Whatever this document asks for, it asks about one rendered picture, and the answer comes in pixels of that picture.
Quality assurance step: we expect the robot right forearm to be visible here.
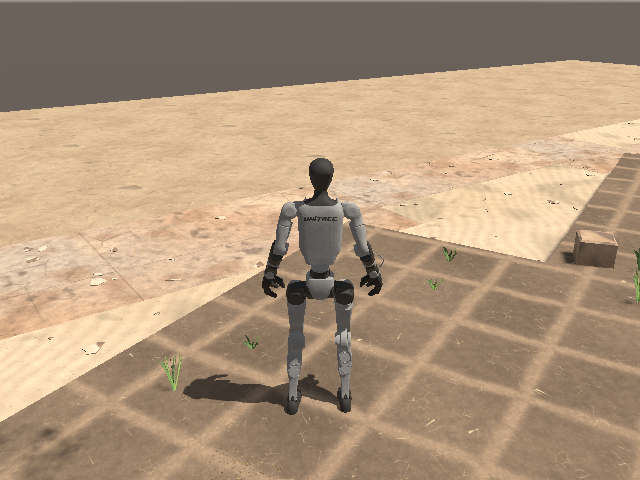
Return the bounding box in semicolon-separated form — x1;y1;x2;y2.
360;241;380;278

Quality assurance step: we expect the right robot shin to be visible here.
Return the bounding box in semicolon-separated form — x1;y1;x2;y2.
337;332;352;399

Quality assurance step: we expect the right robot upper arm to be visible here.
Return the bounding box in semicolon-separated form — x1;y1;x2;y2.
342;202;370;257

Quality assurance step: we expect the robot left foot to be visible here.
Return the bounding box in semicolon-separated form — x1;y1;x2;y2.
286;389;302;415

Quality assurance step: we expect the left robot upper arm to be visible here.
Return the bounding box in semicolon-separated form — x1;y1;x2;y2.
273;201;300;256

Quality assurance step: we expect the right robot hand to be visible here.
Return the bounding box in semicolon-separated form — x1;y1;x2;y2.
360;273;383;296

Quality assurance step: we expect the left robot hand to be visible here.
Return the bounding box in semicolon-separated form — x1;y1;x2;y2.
262;276;285;298

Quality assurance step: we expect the robot left forearm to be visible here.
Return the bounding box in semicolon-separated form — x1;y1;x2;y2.
264;240;283;279

